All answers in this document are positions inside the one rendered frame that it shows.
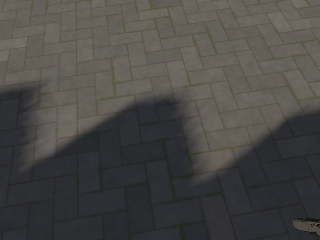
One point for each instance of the robot right hand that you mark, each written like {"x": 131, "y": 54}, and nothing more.
{"x": 310, "y": 225}

